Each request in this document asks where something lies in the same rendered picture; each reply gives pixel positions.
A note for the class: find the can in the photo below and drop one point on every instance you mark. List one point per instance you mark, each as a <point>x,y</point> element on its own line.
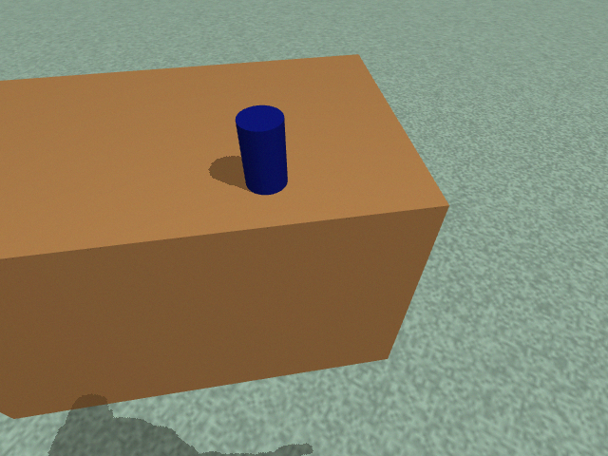
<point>262,143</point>

